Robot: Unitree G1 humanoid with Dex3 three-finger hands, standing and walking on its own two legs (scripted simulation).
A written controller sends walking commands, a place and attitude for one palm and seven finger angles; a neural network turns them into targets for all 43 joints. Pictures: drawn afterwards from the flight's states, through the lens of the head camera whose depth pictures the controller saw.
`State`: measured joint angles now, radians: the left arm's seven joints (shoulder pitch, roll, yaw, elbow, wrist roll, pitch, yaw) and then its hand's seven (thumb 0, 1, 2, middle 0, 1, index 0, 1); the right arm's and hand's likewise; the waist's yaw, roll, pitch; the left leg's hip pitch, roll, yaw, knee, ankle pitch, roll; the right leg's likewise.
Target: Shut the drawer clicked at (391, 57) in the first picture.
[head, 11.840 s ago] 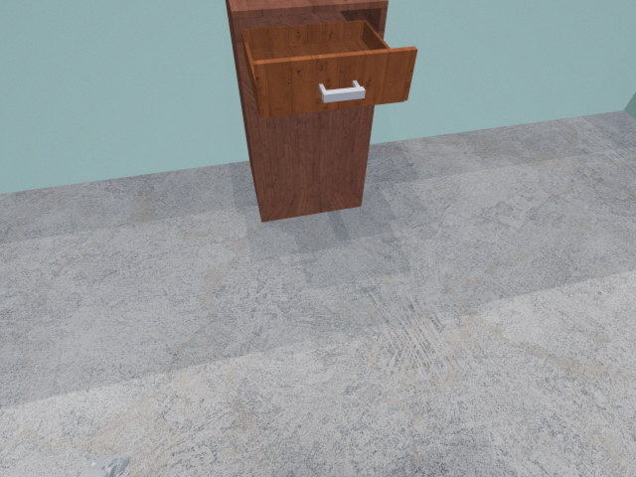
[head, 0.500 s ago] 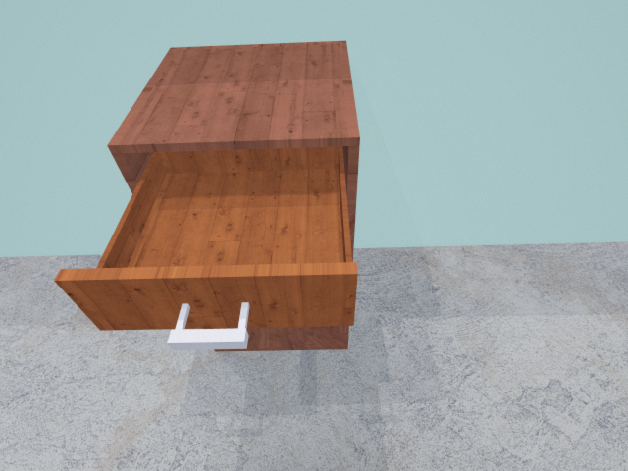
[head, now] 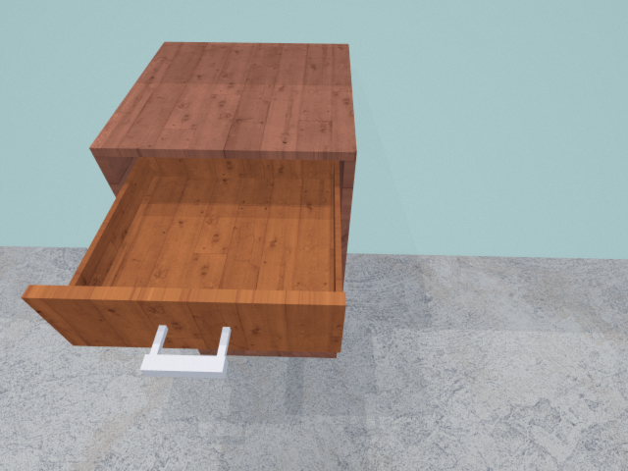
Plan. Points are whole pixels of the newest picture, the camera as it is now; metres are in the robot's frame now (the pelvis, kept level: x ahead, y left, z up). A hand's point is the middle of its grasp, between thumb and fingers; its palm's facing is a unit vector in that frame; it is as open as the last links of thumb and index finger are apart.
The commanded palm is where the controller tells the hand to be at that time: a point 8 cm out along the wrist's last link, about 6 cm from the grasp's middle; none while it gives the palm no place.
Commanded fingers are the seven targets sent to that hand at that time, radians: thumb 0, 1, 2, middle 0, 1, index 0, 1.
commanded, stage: look again from close up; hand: left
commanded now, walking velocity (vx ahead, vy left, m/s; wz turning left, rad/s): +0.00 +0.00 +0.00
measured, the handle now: (189, 350) +0.27 +0.19 -0.01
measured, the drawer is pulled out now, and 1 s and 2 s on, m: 0.29 0.29 0.29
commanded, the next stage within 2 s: shuffle to correct the standing spot in 0.20 s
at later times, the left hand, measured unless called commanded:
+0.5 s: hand out of the picture +0.04 +0.16 -0.17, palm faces +0.02 -0.97 -0.25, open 7.3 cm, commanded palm none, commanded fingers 0.00 0.90 0.90 -0.20 -0.30 -0.20 -0.30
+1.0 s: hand out of the picture +0.00 +0.15 -0.17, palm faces +0.04 -0.98 -0.20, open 7.4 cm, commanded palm none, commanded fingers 0.00 0.90 0.90 -0.20 -0.30 -0.20 -0.30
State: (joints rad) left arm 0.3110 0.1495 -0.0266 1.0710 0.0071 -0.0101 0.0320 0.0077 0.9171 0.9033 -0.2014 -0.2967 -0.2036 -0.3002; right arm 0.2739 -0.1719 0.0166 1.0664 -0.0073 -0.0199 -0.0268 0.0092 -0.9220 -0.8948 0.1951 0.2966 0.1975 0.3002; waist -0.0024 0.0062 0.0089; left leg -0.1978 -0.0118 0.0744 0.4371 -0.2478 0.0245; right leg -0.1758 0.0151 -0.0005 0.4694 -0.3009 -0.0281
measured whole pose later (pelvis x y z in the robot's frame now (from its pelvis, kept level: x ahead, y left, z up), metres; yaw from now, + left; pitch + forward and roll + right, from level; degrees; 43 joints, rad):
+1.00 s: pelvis -0.01 -0.03 +0.00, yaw +1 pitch +0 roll +0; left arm 0.33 0.17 -0.01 1.03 0.01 0.00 0.02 0.00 0.90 0.90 -0.20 -0.30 -0.20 -0.30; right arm 0.37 -0.17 0.01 1.09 -0.02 0.01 -0.02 0.00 -0.91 -0.90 0.19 0.30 0.20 0.30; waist 0.00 0.00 0.00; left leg -0.23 0.03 0.03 0.50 -0.27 -0.02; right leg -0.18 0.06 -0.04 0.48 -0.31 -0.07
